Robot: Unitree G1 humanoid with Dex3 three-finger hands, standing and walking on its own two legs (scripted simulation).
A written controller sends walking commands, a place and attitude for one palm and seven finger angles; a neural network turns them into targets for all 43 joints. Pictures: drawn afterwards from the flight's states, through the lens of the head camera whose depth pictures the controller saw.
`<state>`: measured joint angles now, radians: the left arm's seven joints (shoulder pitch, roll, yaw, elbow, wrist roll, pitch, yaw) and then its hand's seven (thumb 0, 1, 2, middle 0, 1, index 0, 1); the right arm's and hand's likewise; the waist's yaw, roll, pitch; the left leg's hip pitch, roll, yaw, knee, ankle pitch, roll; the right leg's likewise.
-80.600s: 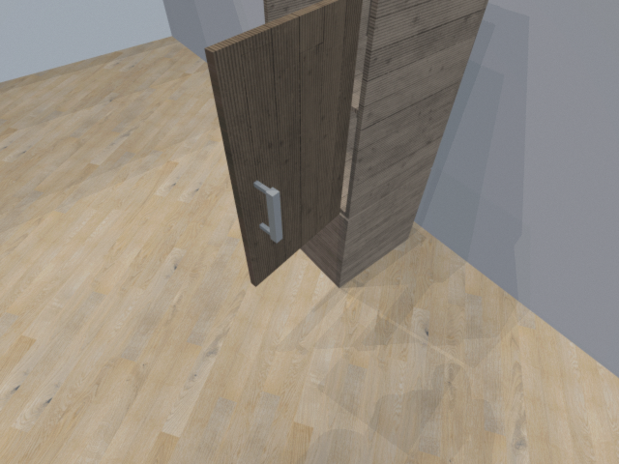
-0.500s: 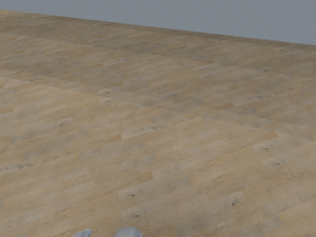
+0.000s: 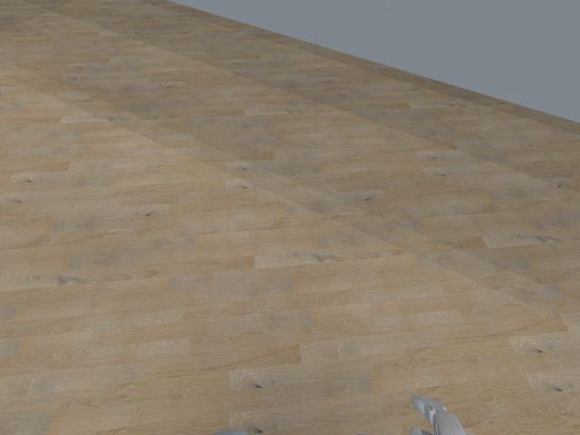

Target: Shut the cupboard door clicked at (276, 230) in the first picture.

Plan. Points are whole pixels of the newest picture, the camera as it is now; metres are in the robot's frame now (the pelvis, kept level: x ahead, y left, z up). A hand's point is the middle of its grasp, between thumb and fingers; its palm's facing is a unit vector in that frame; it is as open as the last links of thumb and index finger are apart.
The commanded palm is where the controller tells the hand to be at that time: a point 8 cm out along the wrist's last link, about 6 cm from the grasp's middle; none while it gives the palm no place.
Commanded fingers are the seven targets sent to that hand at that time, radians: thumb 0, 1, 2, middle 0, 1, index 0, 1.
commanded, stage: turn to face it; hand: left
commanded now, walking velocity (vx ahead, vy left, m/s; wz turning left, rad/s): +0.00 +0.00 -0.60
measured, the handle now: out of the picture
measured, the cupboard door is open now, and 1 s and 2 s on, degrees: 5 5 5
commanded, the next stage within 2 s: none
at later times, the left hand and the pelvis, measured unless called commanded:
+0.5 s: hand (189, 402) +0.18 +0.19 -0.18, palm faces -0.23 -0.95 -0.22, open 7.4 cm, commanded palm none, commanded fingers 0.00 0.90 0.90 -0.20 -0.30 -0.20 -0.30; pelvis +0.06 +0.00 -0.01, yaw -18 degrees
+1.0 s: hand (259, 359) +0.25 +0.08 -0.15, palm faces -0.55 -0.80 -0.25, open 7.4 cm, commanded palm none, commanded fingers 0.00 0.90 0.90 -0.20 -0.30 -0.20 -0.30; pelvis +0.06 -0.03 +0.00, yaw -34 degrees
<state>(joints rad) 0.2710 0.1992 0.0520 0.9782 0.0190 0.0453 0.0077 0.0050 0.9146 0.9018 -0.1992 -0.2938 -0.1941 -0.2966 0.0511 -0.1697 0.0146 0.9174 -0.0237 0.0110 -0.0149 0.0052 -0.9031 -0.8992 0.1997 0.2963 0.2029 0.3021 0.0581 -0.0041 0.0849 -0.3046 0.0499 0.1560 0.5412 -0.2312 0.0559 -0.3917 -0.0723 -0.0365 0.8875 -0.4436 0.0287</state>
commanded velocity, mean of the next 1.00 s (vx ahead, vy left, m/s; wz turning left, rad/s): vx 0.00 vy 0.00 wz -0.60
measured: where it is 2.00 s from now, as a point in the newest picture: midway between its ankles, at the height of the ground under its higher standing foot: outside the picture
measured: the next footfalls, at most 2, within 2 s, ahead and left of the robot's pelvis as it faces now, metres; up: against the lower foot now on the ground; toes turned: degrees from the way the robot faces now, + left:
right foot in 0.14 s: +0.05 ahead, -0.14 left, +0.00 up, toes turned -10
left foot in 0.46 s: +0.14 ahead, +0.11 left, +0.00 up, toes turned -14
